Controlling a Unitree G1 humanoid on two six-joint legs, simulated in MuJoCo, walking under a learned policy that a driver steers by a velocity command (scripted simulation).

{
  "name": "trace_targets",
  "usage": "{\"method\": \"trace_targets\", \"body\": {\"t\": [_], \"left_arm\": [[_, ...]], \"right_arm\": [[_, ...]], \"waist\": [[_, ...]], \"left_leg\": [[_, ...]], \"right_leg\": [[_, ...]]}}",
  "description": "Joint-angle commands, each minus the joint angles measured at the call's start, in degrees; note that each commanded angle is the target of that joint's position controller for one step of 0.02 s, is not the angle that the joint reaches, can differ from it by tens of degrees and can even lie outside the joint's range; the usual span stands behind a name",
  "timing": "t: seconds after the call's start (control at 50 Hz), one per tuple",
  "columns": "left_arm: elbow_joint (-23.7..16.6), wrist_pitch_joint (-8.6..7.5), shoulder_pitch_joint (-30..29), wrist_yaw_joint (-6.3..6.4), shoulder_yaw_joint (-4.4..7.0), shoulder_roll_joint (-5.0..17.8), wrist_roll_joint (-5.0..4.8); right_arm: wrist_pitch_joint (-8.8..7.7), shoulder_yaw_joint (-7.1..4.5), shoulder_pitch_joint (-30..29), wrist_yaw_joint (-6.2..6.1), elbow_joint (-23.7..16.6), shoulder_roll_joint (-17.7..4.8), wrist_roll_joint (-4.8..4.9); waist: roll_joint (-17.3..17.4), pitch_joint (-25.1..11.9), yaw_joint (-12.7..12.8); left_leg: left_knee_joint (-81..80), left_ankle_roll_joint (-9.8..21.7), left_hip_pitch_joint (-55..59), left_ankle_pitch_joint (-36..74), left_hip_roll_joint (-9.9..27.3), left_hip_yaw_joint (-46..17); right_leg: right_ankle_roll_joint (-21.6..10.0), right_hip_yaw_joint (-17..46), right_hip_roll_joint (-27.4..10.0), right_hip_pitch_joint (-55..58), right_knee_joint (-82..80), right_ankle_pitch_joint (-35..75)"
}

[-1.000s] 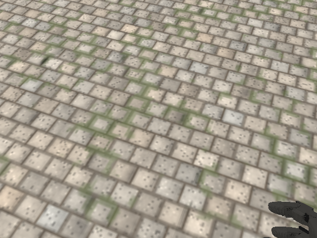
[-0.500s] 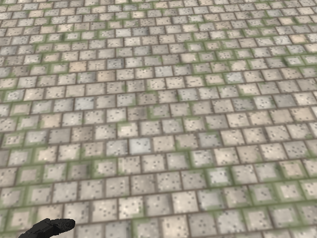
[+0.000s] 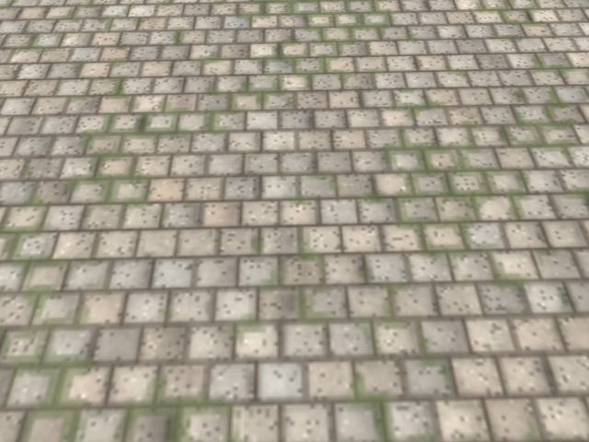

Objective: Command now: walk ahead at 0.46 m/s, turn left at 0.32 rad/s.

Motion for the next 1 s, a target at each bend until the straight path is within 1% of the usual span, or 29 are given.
{"method": "trace_targets", "body": {"t": [0.02, 0.04, 0.06, 0.08, 0.1, 0.12, 0.16, 0.2, 0.28, 0.38, 0.46, 0.52, 0.54, 0.56, 0.58, 0.6, 0.62, 0.64, 0.66, 0.7, 0.74, 0.82, 0.86, 0.9, 0.92, 0.94, 0.96, 0.98, 1.0], "left_arm": [[-2.2, 0.58, -0.5, 1.02, 2.85, 10.4, 0.1], [-2.9, 1.21, -2.1, 1.55, 2.63, 10.3, 0.17], [-4.3, 1.05, -1.6, 2.22, 1.94, 9.0, 0.91], [-6.2, -0.3, 6.3, 1.35, -0.13, 2.5, 2.2], [-4.9, -1.52, 4.6, 0.48, 0.15, 6.8, 1.56], [-6.8, -2.07, -0.4, -0.09, 0.67, 8.8, -0.5], [-8.4, -1.83, -6.7, 0.62, 0.61, 8.4, 0.48], [-8.7, -0.27, -5.0, 1.14, 0.82, 7.9, 0.85], [-7.7, 1.22, -3.2, 2.28, 0.15, 5.4, 1.2], [-8.9, 2.05, -9.8, 2.05, 0.33, 5.1, 0.63], [-10.0, 1.15, -13.6, 1.4, 0.76, 5.6, 0.29], [-8.9, -0.13, -10.3, 0.94, 1.6, 6.4, 0.05], [-8.6, -0.38, -8.9, 1.12, 2.17, 8.2, 0.49], [-9.6, 0.09, -9.6, 1.66, 2.79, 11.6, 1.21], [-8.1, 0.87, -7.3, 1.41, 3.2, 12.5, 2.9], [-8.8, 0.98, -7.7, 1.3, 2.66, 9.5, 1.86], [-9.3, 1.16, -9.0, 1.45, 2.0, 7.0, 1.47], [-9.7, 1.53, -10.6, 1.53, 1.76, 6.2, 1.14], [-9.7, 1.86, -11.8, 1.7, 1.67, 6.0, 0.63], [-9.2, 2.62, -11.9, 2.09, 1.77, 6.5, 1.06], [-8.6, 3.2, -10.6, 2.45, 2.09, 7.0, 1.32], [-7.7, 3.64, -10.9, 1.8, 2.69, 8.9, 0.55], [-6.6, 3.6, -10.5, 1.06, 2.25, 8.3, -0.22], [-5.6, 3.33, -11.6, 0.34, 1.03, 5.9, -1.11], [-4.2, 2.77, -8.3, -0.13, 0.33, 4.3, -0.99], [-4.3, 2.25, -6.4, -0.84, -0.6, 2.0, 1.12], [-5.3, 2.06, -6.5, -0.55, -0.61, 1.3, 0.56], [-4.8, 2.49, -9.1, 0.0, 0.3, 5.7, 0.32], [-5.0, 2.74, -10.5, 0.35, 1.04, 6.9, -0.19]], "right_arm": [[-0.86, -2.47, -1.0, 0.43, -4.9, -7.5, -0.59], [-0.81, -3.84, 6.6, 0.08, -3.1, -9.8, -1.07], [-0.72, -4.97, 13.9, -0.55, -2.4, -13.5, -1.38], [-0.83, -5.72, 15.0, -0.76, -3.3, -18.9, -1.91], [-0.33, -4.67, 16.7, -1.04, -3.7, -13.3, -1.02], [0.18, -4.07, 13.1, -1.46, -4.6, -11.6, -0.88], [1.2, -3.67, 7.9, -2.11, -5.7, -9.9, -0.31], [1.78, -3.58, 5.8, -2.53, -6.3, -9.9, -1.23], [2.74, -4.45, 4.7, -3.56, -6.0, -12.1, -0.98], [5.38, -4.53, 4.7, -5.19, -5.9, -12.0, -0.11], [6.41, -4.6, 5.3, -5.46, -6.3, -11.7, -0.33], [6.71, -4.32, 3.2, -5.53, -7.3, -10.7, 0.3], [6.67, -3.84, 3.9, -5.49, -7.7, -9.1, 0.15], [6.58, -2.97, 8.2, -5.26, -7.5, -5.8, -1.0], [6.29, -3.61, 8.7, -5.22, -9.1, -8.4, -0.46], [6.13, -4.86, 11.1, -5.11, -7.5, -12.7, -1.16], [6.61, -5.63, 10.0, -5.09, -6.2, -14.0, -0.39], [7.5, -5.7, 9.9, -5.37, -5.2, -12.9, 0.01], [8.13, -5.5, 9.0, -5.45, -5.7, -11.9, 0.03], [8.52, -4.57, 7.4, -5.06, -6.7, -8.7, 0.46], [8.31, -4.01, 4.8, -4.94, -8.0, -7.3, 0.41], [7.85, -3.03, 3.7, -4.34, -8.6, -5.8, -0.64], [7.8, -2.88, 4.8, -4.11, -7.7, -5.5, -0.99], [7.52, -2.61, 8.9, -3.74, -4.9, -3.9, -1.44], [7.43, -2.78, 9.1, -3.88, -4.8, -5.5, -1.82], [7.5, -3.6, 10.6, -4.53, -5.4, -10.4, -2.36], [7.38, -3.44, 6.0, -4.44, -5.2, -10.9, -3.53], [6.58, -2.9, 1.4, -4.16, -6.9, -8.2, -3.69], [6.02, -3.13, 0.6, -4.32, -6.3, -8.5, -3.53]], "waist": [[-6.8, -1.4, -2.5], [-5.9, -6.0, -6.9], [-1.9, -12.2, -9.7], [13.2, -20.3, -4.6], [8.3, -28.0, -8.3], [5.2, -20.9, -8.6], [-4.0, -9.1, -6.4], [-1.6, -6.3, -2.9], [1.2, -8.2, -1.6], [3.4, -9.0, -3.5], [5.9, -7.1, -4.7], [7.1, -6.5, -2.2], [5.0, -7.5, -2.4], [-7.0, -9.6, -5.2], [-19.7, -8.1, -5.5], [-14.3, -8.5, -5.0], [-10.0, -7.4, -4.6], [-7.6, -6.6, -5.0], [-7.9, -5.3, -4.8], [-10.3, -4.2, -4.3], [-12.3, -5.1, -2.6], [-13.1, -7.4, -1.9], [-13.3, -7.2, -2.1], [-11.7, -5.9, -4.9], [-9.5, -6.0, -4.5], [1.2, -8.4, -3.0], [11.2, -6.8, -1.0], [7.8, -3.5, -2.5], [8.4, -1.2, -2.7]], "left_leg": [[-0.4, 3.1, 3.5, -7.2, -3.5, 2.9], [-2.8, 4.4, 13.7, -3.8, -6.2, 4.7], [-1.8, 7.5, 30.2, 10.2, 0.1, -4.5], [-1.9, 20.3, 53.0, 22.4, 16.9, -33.6], [-6.1, 21.8, 57.4, 23.0, 18.3, -41.1], [-6.4, 19.1, 52.1, 23.2, 16.2, -32.2], [-8.8, 15.7, 35.7, 25.6, 11.7, -22.9], [-11.9, 15.0, 25.4, 25.8, 8.8, -20.0], [-11.5, 14.1, 19.6, 29.6, 6.1, -16.0], [-10.1, 9.8, 19.0, 11.2, 3.5, -18.8], [-7.8, 9.3, 22.5, 4.9, 4.1, -25.1], [-3.4, 6.7, 23.7, 4.6, 1.9, -27.9], [0.0, 4.5, 20.2, -2.9, -0.3, -26.7], [11.7, 1.3, 13.7, -25.1, -6.3, -18.4], [21.9, -2.0, 2.0, -42.1, -11.7, -10.3], [32.2, -4.5, 0.1, -40.1, -7.7, -10.6], [36.4, -5.8, -0.3, -36.0, -6.6, -9.9], [38.1, -7.0, -0.5, -33.1, -5.7, -9.0], [39.1, -7.7, -1.3, -30.4, -5.0, -8.2], [35.9, -8.5, 0.4, -27.0, -4.4, -4.4], [30.5, -8.8, 1.2, -26.5, -3.5, -3.0], [16.7, -7.3, 11.0, -26.6, -2.3, -1.4], [8.4, -6.2, 15.6, -24.6, -2.7, -0.6], [-9.6, -3.8, 26.3, -11.6, -3.6, 0.7], [-13.3, -2.4, 33.6, -5.9, -1.7, -2.1], [-12.4, 0.5, 39.8, 6.2, 9.4, -13.3], [-12.3, 7.8, 26.8, 0.5, 15.7, -15.5], [-14.3, 9.0, 21.5, -8.2, 12.8, -13.6], [-14.2, 7.5, 21.6, -11.2, 10.6, -11.8]], "right_leg": [[-4.9, 1.8, -17.1, 2.7, 9.6, 56.7], [-2.9, -0.8, -14.3, 0.4, 21.0, 64.2], [0.2, -2.2, -11.7, -11.3, 36.9, 50.9], [5.6, -1.3, 1.0, -36.5, 61.7, -1.1], [6.0, 8.1, 1.1, -41.0, 69.0, -14.2], [5.4, 9.4, -2.6, -44.4, 68.3, -11.2], [5.6, 6.5, -6.2, -44.1, 60.7, -6.3], [6.4, 6.2, -6.9, -38.2, 54.8, -4.2], [9.2, 4.7, -5.2, -34.8, 42.7, 1.2], [9.7, 6.3, -3.4, -32.9, 32.4, 10.1], [8.6, 8.0, -2.1, -32.0, 23.9, 7.0], [6.2, 7.3, -2.5, -23.9, 9.0, 13.6], [4.0, 10.0, -7.7, -16.6, 5.7, 21.1], [-1.3, 20.4, -20.1, -8.9, 6.6, 36.8], [-11.3, 33.0, -28.1, -6.8, 6.0, 46.5], [-13.0, 31.9, -28.7, -6.8, 6.6, 44.9], [-10.7, 24.5, -24.9, -8.0, 7.9, 42.4], [-8.4, 19.4, -21.3, -9.0, 8.2, 38.4], [-8.0, 17.0, -20.4, -10.2, 7.8, 36.8], [-7.9, 11.1, -17.4, -12.4, 5.9, 35.3], [-9.1, 9.8, -17.9, -10.3, 5.5, 35.2], [-10.2, 8.6, -19.3, -11.7, 6.0, 35.6], [-10.1, 9.6, -19.1, -12.7, 6.7, 32.5], [-7.2, 8.7, -16.6, -18.1, 8.6, 25.5], [-3.0, 8.1, -14.7, -22.8, 9.0, 19.0], [2.1, 4.3, -10.0, -27.8, 17.1, 4.9], [4.9, 1.6, -7.5, -25.9, 16.9, -7.1], [6.3, 1.8, -7.8, -22.4, 20.4, -4.5], [6.4, 0.7, -6.4, -24.6, 22.0, -0.9]]}}
Keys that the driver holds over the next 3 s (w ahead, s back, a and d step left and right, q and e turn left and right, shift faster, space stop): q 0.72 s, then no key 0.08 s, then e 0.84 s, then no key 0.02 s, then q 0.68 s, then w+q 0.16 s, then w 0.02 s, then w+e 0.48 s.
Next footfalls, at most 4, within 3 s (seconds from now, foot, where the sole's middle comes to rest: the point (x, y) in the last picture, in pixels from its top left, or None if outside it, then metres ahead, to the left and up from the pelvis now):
0.06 left None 0.21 0.11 -0.77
0.54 right None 0.34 -0.07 -0.77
0.92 left None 0.19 0.16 -0.77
1.34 right None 0.27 -0.08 -0.77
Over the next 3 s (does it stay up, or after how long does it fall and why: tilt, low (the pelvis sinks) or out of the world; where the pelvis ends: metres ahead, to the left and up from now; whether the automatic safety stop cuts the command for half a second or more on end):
stays up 0.43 0.14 -0.01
